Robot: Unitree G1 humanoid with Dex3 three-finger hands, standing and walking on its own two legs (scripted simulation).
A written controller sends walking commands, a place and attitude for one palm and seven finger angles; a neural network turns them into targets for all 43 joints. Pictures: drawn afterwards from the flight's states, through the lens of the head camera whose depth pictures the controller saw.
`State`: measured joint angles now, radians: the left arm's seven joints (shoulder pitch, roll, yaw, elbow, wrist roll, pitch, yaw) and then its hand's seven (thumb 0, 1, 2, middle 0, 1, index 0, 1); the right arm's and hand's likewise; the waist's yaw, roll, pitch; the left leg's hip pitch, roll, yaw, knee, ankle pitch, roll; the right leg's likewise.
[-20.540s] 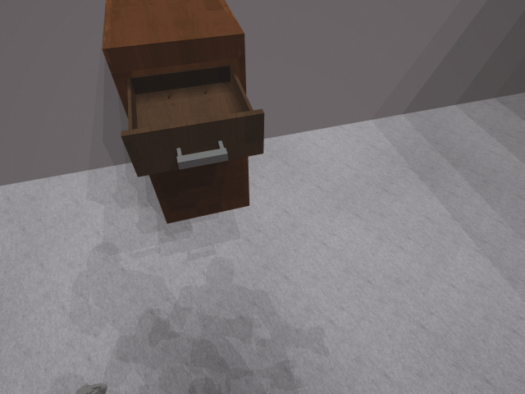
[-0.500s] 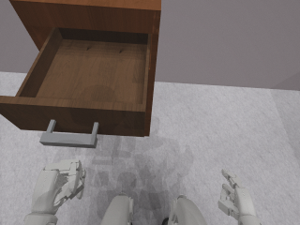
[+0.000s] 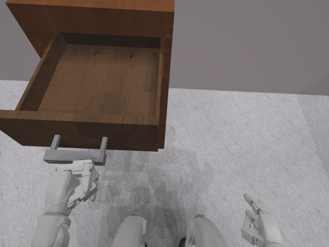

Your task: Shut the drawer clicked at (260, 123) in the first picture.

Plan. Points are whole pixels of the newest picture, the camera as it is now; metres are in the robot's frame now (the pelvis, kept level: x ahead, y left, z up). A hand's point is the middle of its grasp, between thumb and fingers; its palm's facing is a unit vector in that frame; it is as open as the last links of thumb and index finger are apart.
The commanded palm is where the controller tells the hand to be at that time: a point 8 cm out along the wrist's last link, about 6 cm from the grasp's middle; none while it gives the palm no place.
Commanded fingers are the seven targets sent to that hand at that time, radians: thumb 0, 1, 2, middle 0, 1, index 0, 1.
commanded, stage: push the drawer shut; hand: left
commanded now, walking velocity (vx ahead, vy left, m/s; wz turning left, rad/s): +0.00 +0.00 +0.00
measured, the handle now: (78, 148) +0.33 +0.21 +0.03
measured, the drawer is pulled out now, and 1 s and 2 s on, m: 0.27 0.15 0.03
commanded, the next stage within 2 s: none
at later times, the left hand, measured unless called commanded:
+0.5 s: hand (98, 156) +0.31 +0.17 +0.03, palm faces -0.04 -1.00 -0.06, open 2.9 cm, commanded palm +0.31 +0.22 +0.04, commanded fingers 0.00 0.90 0.90 -1.40 -1.60 -1.40 -1.60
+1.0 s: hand (102, 131) +0.37 +0.17 +0.03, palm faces -0.02 -1.00 -0.05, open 2.7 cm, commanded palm +0.37 +0.22 +0.04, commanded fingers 0.00 0.90 0.90 -1.40 -1.60 -1.40 -1.60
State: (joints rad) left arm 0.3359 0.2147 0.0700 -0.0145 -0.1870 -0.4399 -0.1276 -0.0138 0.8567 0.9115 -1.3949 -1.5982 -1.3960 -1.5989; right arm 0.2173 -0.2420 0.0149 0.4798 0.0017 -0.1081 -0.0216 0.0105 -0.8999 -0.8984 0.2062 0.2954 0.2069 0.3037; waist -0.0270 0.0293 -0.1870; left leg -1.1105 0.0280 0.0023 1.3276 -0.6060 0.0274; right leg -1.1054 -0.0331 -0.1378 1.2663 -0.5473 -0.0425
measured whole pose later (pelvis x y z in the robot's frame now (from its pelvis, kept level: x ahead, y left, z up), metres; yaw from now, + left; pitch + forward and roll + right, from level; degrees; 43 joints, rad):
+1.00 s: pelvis -0.01 +0.01 +0.01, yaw +0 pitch +23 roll -2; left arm -0.32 0.26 0.17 0.58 -0.16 -0.47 -0.14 -0.06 0.74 0.90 -1.40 -1.60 -1.40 -1.60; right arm 0.23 -0.26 0.03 0.60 0.00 -0.06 -0.02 0.01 -0.90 -0.90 0.21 0.30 0.21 0.30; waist -0.06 0.02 -0.15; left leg -1.12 0.02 0.02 1.28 -0.56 0.04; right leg -1.12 -0.04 -0.12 1.22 -0.50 -0.03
